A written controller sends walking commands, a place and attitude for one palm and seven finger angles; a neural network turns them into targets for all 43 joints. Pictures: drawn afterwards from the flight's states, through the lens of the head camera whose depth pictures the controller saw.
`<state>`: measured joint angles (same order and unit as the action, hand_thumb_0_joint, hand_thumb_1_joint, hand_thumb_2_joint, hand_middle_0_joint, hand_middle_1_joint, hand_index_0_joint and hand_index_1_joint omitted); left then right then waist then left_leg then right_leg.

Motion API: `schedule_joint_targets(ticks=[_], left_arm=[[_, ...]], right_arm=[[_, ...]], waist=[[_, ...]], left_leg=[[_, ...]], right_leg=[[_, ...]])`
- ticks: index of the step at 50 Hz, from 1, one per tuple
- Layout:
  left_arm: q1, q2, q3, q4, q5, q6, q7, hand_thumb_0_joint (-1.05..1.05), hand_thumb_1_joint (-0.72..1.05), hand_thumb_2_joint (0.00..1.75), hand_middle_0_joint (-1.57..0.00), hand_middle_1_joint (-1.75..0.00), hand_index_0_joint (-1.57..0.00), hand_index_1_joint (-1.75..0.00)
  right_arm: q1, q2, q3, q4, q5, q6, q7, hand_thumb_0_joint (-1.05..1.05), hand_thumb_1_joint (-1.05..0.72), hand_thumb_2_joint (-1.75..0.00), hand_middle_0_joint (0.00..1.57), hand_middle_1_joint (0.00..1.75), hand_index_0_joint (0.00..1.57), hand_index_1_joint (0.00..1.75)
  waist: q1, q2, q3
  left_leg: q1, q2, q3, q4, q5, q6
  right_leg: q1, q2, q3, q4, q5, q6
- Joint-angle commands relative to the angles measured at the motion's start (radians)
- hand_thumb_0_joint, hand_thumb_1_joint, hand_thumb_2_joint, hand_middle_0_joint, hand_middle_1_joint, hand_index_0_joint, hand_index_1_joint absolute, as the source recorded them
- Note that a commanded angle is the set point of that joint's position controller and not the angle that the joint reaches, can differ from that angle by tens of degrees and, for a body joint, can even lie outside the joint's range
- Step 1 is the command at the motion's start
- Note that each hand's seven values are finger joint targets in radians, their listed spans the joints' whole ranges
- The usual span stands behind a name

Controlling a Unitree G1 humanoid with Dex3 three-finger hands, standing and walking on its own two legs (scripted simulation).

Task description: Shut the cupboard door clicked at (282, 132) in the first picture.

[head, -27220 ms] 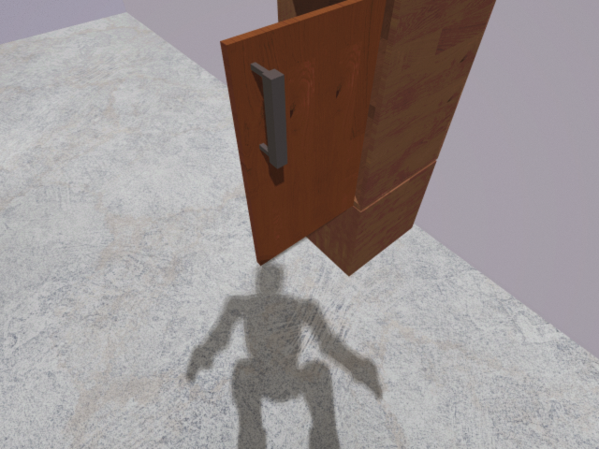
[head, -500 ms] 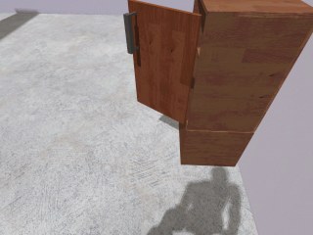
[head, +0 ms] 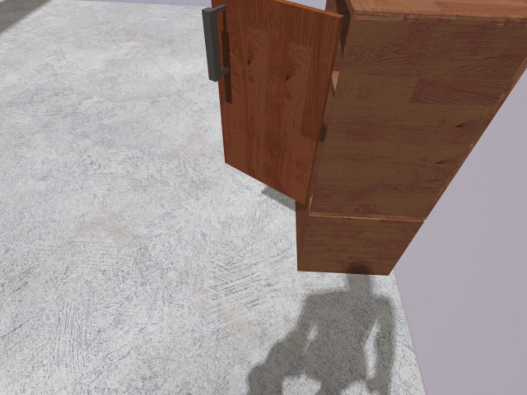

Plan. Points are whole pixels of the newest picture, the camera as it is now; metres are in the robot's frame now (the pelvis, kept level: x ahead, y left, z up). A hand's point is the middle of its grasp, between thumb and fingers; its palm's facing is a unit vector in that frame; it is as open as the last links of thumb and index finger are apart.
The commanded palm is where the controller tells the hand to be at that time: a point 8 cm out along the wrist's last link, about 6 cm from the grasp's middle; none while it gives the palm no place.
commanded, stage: look to check the result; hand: left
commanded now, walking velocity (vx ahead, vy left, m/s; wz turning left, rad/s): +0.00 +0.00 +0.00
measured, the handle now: (218, 44) +0.91 +0.16 +0.11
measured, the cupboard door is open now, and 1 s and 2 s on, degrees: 57 57 57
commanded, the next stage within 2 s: walk to a spot facing it in 0.40 s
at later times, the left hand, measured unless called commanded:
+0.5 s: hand out of the picture +0.01 +0.16 -0.18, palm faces +0.03 -0.98 -0.18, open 7.3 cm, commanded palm none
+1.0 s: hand out of the picture +0.02 +0.23 -0.20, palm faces +0.26 -0.93 -0.24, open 7.3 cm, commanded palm none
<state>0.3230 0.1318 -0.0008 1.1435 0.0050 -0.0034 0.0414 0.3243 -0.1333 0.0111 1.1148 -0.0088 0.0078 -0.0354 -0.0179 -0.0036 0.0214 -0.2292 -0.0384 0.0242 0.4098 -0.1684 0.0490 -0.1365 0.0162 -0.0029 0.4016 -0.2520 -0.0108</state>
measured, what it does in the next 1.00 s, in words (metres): stands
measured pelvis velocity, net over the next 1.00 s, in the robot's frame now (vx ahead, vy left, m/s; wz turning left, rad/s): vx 0.01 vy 0.02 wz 0.25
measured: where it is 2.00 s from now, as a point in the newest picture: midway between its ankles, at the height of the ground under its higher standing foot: outside the picture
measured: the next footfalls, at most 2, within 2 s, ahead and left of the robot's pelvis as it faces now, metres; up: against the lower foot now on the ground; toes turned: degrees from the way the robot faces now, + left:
right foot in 1.36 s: +0.11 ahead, -0.12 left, +0.00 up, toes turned +29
left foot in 1.78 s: -0.02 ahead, +0.09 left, +0.00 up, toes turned +50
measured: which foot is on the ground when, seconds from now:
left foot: down 0.00-1.00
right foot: down 0.00-0.92, up 0.94-1.00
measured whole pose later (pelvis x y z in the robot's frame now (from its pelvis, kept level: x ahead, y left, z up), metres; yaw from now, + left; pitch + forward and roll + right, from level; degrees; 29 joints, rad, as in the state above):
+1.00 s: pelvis +0.01 +0.02 -0.03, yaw +14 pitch -1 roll -1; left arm 0.19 0.23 0.07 0.98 0.01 0.06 0.04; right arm 0.24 -0.21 -0.05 0.97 -0.03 0.04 0.00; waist -0.03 -0.04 0.11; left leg -0.36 -0.02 0.04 0.70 -0.31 0.05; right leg -0.32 -0.08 -0.08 0.99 -0.56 0.03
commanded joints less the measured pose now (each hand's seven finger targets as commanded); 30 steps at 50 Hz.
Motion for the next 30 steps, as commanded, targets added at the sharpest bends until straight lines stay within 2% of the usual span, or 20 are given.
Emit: schedule_joint_targets(ticks=[1, 6, 15, 21, 25, 28, 30], left_arm=[[0.080, 0.089, 0.013, -0.011, 0.004, -0.009, 0.002, 0.00, 0.90, 0.90, -0.20, -0.30, -0.20, -0.30], [0.083, 0.091, 0.011, -0.008, 0.004, -0.010, 0.003, 0.00, 0.90, 0.90, -0.20, -0.30, -0.20, -0.30], [0.079, 0.103, 0.014, -0.008, 0.005, -0.012, 0.005, 0.00, 0.90, 0.90, -0.20, -0.30, -0.20, -0.30], [0.075, 0.105, 0.014, -0.007, 0.004, -0.011, 0.004, 0.00, 0.90, 0.90, -0.20, -0.30, -0.20, -0.30], [0.073, 0.111, 0.014, -0.009, 0.004, -0.014, 0.003, 0.00, 0.90, 0.90, -0.20, -0.30, -0.20, -0.30], [0.069, 0.107, 0.019, -0.015, 0.002, -0.008, 0.006, 0.00, 0.90, 0.90, -0.20, -0.30, -0.20, -0.30], [0.065, 0.128, 0.035, -0.032, 0.003, -0.003, 0.010, 0.00, 0.90, 0.90, -0.20, -0.30, -0.20, -0.30]], right_arm=[[0.059, -0.101, -0.019, -0.024, -0.003, -0.013, -0.009, 0.00, -0.90, -0.90, 0.20, 0.30, 0.20, 0.30], [0.051, -0.106, -0.018, -0.021, -0.002, -0.014, -0.009, 0.00, -0.90, -0.90, 0.20, 0.30, 0.20, 0.30], [0.038, -0.115, -0.018, -0.015, -0.001, -0.019, -0.011, 0.00, -0.90, -0.90, 0.20, 0.30, 0.20, 0.30], [0.027, -0.117, -0.017, -0.014, -0.001, -0.019, -0.011, 0.00, -0.90, -0.90, 0.20, 0.30, 0.20, 0.30], [0.021, -0.123, -0.017, -0.014, 0.000, -0.020, -0.011, 0.00, -0.90, -0.90, 0.20, 0.30, 0.20, 0.30], [0.020, -0.112, -0.017, -0.017, -0.001, -0.013, -0.008, 0.00, -0.90, -0.90, 0.20, 0.30, 0.20, 0.30], [0.014, -0.125, -0.026, -0.033, -0.002, -0.006, -0.006, 0.00, -0.90, -0.90, 0.20, 0.30, 0.20, 0.30]], waist=[[0.007, 0.016, 0.060], [0.008, -0.007, 0.052], [0.007, 0.002, 0.047], [0.010, 0.015, 0.066], [0.011, 0.002, 0.064], [0.011, 0.004, 0.074], [0.014, 0.003, 0.061]], left_leg=[[0.033, 0.124, -0.137, -0.092, 0.037, -0.008], [0.055, 0.125, -0.134, -0.087, 0.073, -0.005], [0.080, 0.129, -0.129, -0.081, 0.140, -0.004], [0.079, 0.126, -0.124, -0.085, 0.137, -0.007], [0.085, 0.126, -0.121, -0.080, 0.152, -0.007], [0.050, 0.116, -0.127, -0.059, 0.162, -0.010], [0.006, 0.110, -0.133, -0.019, 0.183, -0.010]], right_leg=[[-0.079, -0.094, 0.088, -0.092, 0.040, -0.032], [-0.072, -0.098, 0.088, -0.090, 0.061, -0.031], [-0.053, -0.100, 0.090, -0.091, 0.105, -0.029], [-0.048, -0.102, 0.088, -0.098, 0.105, -0.028], [-0.039, -0.106, 0.090, -0.103, 0.132, -0.030], [-0.026, -0.115, 0.073, -0.077, 0.136, -0.025], [-0.005, -0.130, 0.055, -0.035, 0.157, -0.029]])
